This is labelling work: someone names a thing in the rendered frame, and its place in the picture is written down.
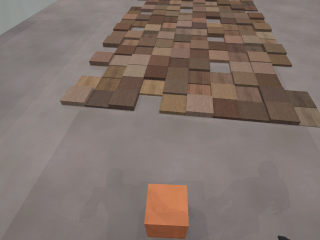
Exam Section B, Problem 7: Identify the carton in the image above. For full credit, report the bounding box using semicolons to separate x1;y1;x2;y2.
144;183;189;239

